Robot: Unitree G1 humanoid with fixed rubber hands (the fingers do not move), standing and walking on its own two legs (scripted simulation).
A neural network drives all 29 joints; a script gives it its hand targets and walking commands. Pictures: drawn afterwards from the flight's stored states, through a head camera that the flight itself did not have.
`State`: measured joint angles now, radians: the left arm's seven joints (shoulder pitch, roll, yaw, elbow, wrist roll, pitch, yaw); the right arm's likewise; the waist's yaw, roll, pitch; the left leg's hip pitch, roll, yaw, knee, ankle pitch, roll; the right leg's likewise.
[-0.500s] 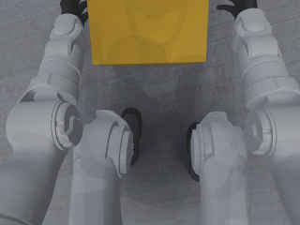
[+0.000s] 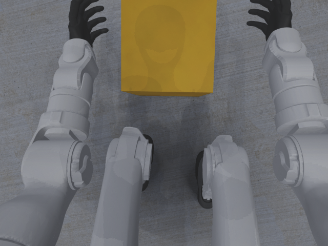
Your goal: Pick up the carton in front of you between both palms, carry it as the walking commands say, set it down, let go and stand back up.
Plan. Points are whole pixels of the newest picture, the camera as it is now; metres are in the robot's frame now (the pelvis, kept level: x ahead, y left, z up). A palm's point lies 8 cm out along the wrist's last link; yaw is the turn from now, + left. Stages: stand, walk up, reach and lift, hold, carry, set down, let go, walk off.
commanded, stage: set down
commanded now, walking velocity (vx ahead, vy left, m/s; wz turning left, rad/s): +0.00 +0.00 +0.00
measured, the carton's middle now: (168, 59) +0.51 +0.05 -0.30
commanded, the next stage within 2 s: let go in 0.70 s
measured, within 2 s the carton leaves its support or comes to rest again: neither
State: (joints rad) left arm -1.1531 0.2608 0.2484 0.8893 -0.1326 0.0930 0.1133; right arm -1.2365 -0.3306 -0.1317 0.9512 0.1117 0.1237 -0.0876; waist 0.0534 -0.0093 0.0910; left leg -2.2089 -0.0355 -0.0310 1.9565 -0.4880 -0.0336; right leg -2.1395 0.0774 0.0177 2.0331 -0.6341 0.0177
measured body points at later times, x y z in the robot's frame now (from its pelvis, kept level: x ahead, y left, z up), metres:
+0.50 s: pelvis +0.02 +0.00 +0.13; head +0.33 +0.01 +0.46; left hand +0.51 +0.23 +0.02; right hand +0.56 -0.17 +0.02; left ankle +0.12 +0.12 -0.39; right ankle +0.08 -0.12 -0.39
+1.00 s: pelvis +0.06 +0.01 +0.26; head +0.32 +0.02 +0.63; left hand +0.45 +0.24 +0.14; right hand +0.48 -0.19 +0.14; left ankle +0.12 +0.12 -0.39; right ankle +0.08 -0.12 -0.39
